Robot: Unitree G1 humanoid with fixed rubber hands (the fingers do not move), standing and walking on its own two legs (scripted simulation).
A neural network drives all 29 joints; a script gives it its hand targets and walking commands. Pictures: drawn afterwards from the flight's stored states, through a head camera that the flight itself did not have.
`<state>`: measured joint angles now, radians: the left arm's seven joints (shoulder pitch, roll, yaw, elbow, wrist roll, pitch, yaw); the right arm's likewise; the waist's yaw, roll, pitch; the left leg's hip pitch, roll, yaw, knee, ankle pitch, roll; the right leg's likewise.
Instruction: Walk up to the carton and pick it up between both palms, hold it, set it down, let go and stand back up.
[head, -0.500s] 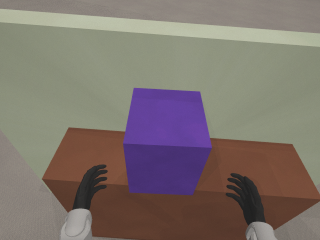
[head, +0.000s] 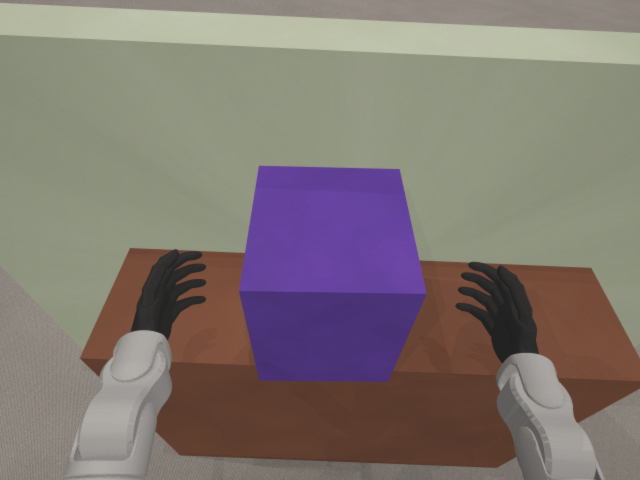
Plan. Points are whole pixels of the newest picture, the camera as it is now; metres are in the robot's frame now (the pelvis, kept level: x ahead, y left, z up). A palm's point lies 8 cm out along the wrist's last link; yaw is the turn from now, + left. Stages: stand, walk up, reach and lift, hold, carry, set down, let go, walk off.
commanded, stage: reach and lift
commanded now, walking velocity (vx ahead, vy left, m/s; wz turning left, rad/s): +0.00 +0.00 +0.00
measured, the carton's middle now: (326, 279) +0.38 +0.02 +0.00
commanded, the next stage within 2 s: none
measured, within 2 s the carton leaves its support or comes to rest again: neither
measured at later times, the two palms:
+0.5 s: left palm (160, 240) +0.32 +0.21 +0.14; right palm (519, 252) +0.34 -0.20 +0.13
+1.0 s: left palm (166, 172) +0.39 +0.21 +0.18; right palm (511, 176) +0.41 -0.19 +0.19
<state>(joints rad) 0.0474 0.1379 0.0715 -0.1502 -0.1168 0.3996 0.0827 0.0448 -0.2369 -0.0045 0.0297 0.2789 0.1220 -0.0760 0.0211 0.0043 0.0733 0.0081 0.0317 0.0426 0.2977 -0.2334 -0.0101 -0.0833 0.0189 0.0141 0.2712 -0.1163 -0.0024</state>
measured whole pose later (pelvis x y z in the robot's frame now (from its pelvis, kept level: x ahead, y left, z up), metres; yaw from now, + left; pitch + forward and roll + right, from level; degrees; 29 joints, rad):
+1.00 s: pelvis -0.01 -0.01 +0.00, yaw +2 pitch +1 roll -1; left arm -0.78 0.28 0.14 0.45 -0.14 0.62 0.07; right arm -0.86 -0.36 0.03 0.73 0.40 0.35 -0.07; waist 0.00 -0.01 -0.03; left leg -0.15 0.03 0.01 0.35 -0.22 -0.02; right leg -0.21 0.02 -0.01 0.29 -0.10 -0.01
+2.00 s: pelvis -0.02 -0.01 -0.01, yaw +2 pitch +12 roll -1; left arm -0.76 0.08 0.09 1.19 -0.09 -0.28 0.13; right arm -0.80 -0.19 0.02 1.23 0.25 -0.24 -0.08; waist 0.02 0.02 -0.16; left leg -0.47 0.03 -0.01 0.53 -0.27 -0.02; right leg -0.52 0.02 -0.02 0.44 -0.14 -0.01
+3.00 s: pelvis +0.00 +0.00 +0.00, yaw +4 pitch +2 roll -1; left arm -0.54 -0.14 0.38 0.75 0.37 -0.10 0.07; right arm -0.59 0.04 -0.42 0.95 -0.28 -0.28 -0.05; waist 0.00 -0.02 0.01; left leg -0.15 0.03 0.00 0.34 -0.23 -0.01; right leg -0.18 0.01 -0.04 0.24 -0.10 0.00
